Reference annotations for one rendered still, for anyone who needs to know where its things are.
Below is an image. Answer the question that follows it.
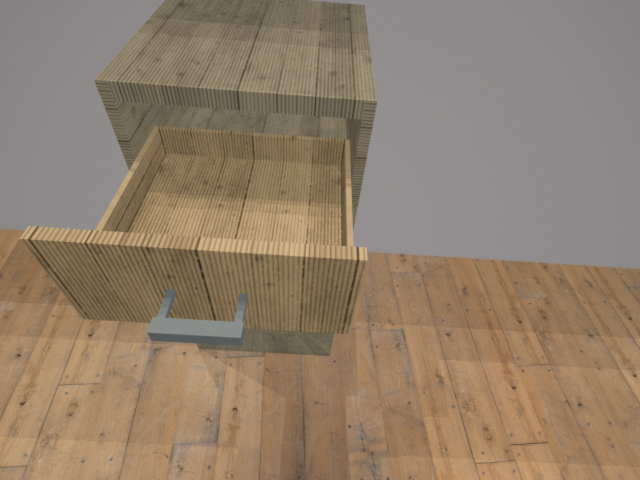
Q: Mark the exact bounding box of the cabinet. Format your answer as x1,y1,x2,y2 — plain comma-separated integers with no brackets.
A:
94,0,377,356

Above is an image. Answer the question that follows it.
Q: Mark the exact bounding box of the drawer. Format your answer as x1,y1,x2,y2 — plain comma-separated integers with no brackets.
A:
19,126,368,334

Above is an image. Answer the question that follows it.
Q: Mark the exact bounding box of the handle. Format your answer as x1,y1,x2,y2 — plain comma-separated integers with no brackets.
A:
147,289,248,346

